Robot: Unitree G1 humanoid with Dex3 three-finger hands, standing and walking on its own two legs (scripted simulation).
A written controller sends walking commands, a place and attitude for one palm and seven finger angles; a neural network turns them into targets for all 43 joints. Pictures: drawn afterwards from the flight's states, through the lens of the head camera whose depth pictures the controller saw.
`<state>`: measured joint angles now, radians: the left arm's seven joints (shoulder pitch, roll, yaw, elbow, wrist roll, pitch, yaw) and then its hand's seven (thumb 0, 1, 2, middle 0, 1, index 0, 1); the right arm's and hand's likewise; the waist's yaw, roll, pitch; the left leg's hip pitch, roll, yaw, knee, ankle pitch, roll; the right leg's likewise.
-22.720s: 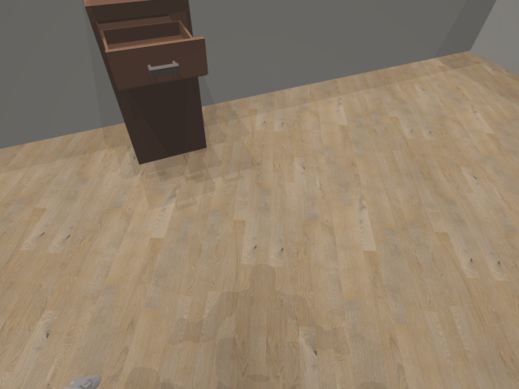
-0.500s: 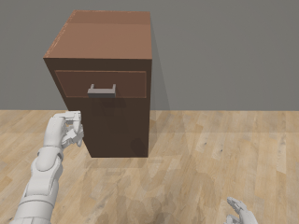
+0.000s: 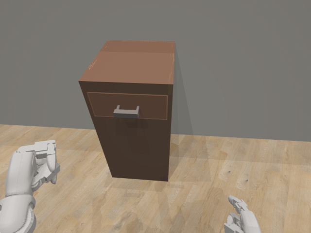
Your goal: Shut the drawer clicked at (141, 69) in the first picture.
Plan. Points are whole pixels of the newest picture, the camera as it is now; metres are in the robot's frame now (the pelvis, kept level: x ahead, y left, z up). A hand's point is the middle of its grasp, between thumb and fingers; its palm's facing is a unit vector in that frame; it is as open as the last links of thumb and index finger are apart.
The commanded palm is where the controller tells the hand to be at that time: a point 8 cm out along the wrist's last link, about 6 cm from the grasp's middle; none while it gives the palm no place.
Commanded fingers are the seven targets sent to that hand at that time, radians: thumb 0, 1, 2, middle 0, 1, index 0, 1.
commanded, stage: draw the hand back to the body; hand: left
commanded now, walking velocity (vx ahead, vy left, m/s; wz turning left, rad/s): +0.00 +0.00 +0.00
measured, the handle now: (127, 110) +0.64 +0.20 -0.09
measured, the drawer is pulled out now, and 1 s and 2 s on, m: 0.00 0.00 0.00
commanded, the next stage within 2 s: step back with the hand held close in 0.28 s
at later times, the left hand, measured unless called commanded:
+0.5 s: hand (46, 165) +0.19 +0.23 +0.17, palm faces +0.40 -0.82 -0.41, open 3.3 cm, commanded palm +0.13 +0.27 +0.18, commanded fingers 0.00 0.90 0.90 -1.40 -1.60 -1.40 -1.60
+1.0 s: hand (20, 195) +0.14 +0.26 +0.16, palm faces +0.34 -0.81 -0.48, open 3.3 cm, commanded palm +0.08 +0.30 +0.18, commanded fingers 0.00 0.90 0.90 -1.40 -1.60 -1.40 -1.60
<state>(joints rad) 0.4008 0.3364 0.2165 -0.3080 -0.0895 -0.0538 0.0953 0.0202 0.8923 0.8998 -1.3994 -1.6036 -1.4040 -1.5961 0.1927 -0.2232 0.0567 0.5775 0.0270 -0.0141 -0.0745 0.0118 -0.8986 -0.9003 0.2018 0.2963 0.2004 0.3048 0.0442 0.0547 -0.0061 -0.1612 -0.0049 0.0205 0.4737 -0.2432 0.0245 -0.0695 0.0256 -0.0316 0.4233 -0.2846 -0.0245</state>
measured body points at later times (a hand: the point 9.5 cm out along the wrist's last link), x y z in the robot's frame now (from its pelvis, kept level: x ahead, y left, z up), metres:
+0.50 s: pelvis +0.01 -0.01 +0.00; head -0.02 -0.03 +0.45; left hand +0.16 +0.27 +0.20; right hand +0.19 -0.23 -0.08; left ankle +0.01 +0.10 -0.74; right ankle -0.03 -0.10 -0.74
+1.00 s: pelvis -0.05 +0.02 +0.00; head -0.04 +0.02 +0.45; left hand +0.11 +0.30 +0.18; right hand +0.12 -0.22 -0.08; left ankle +0.01 +0.10 -0.74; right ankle -0.03 -0.10 -0.74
